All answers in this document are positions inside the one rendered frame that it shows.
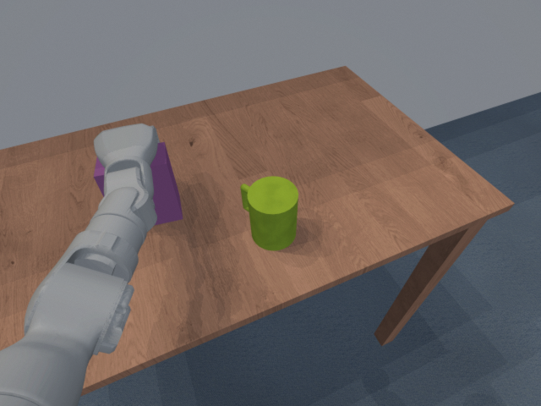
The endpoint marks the sponge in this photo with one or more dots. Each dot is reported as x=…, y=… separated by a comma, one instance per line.
x=166, y=196

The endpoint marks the table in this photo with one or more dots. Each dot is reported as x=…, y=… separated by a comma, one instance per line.
x=373, y=186

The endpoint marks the left robot forearm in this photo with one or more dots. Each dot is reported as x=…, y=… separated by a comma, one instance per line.
x=112, y=240

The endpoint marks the left robot hand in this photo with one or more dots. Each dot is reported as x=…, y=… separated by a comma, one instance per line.
x=138, y=140

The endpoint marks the robot left upper arm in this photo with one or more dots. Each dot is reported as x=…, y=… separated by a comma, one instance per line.
x=83, y=312

